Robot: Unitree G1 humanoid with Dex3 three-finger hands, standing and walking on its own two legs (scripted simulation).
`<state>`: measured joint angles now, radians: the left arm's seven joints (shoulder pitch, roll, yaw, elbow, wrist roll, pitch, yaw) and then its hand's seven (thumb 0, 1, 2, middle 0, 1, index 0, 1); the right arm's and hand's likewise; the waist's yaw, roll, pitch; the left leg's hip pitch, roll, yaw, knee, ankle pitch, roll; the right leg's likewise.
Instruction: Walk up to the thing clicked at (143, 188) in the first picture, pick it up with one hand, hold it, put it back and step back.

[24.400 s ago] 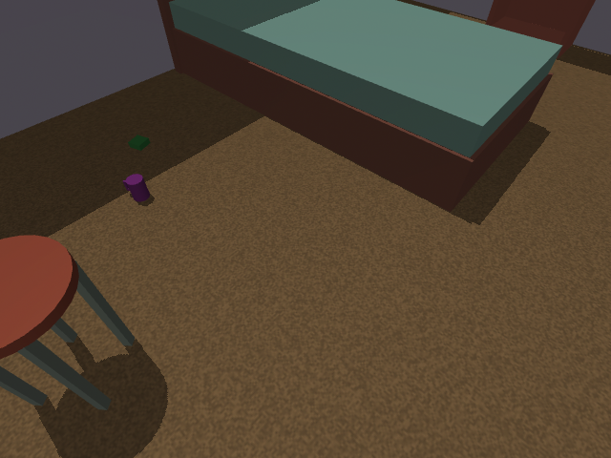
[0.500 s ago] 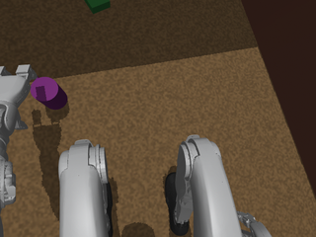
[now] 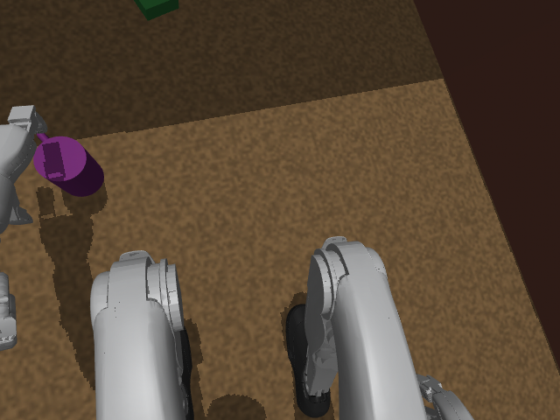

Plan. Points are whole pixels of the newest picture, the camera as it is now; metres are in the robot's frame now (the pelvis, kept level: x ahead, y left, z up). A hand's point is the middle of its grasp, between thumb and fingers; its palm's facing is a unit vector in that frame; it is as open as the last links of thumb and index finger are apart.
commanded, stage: rise first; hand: left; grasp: from above
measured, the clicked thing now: (65, 161) +0.49 +0.34 -0.28
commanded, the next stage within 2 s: approach in 0.92 s
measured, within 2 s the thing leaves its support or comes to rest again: neither
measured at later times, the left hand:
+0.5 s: hand (10, 168) +0.44 +0.36 -0.16, palm faces -0.45 -0.09 -0.89, open 14.2 cm
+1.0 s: hand (1, 166) +0.44 +0.37 -0.16, palm faces -0.46 -0.08 -0.89, open 14.1 cm
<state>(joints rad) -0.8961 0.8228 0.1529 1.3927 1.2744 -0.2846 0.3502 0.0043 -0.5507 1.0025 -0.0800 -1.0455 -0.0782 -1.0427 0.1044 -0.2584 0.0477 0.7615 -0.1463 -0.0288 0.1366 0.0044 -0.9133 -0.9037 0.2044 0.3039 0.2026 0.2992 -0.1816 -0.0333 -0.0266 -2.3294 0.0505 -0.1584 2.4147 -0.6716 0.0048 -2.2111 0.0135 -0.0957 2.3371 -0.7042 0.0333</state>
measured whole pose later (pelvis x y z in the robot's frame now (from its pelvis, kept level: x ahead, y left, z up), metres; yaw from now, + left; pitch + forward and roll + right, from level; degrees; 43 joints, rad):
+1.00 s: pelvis +0.00 +0.01 +0.00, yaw -1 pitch +32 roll -11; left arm -0.93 0.90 0.14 1.38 1.28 -0.30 0.29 0.00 -0.55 1.00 -0.09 -1.05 -0.09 -1.05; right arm 0.12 -0.27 0.09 0.73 -0.14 0.00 0.14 0.00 -0.91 -0.90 0.20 0.30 0.20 0.30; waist -0.21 -0.04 -0.01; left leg -2.34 0.04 -0.17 2.42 -0.66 0.02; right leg -2.20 0.02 -0.11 2.32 -0.69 0.05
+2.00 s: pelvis +0.00 +0.00 -0.02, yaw -2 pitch +31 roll -11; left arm -0.99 0.86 0.09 1.54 1.32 -0.30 0.43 0.00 -0.52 1.01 -0.09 -1.05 -0.09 -1.04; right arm 0.12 -0.28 0.13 0.73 -0.19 -0.07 0.14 0.00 -0.90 -0.90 0.20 0.30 0.20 0.30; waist -0.26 -0.08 0.02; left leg -2.36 0.04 -0.19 2.47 -0.67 0.00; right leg -2.23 0.02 -0.12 2.37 -0.70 0.04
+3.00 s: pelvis +0.00 +0.00 -0.03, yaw -5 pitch +28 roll -13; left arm -1.03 0.98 0.13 1.69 1.29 -0.25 0.54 0.00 -0.45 1.07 -0.10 -1.06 -0.12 -1.07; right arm 0.08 -0.30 0.24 0.69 -0.25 -0.15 0.20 0.00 -0.90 -0.90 0.20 0.30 0.20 0.30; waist -0.33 -0.11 0.10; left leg -2.37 0.05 -0.25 2.55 -0.70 -0.01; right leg -2.24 0.05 -0.16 2.40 -0.69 0.05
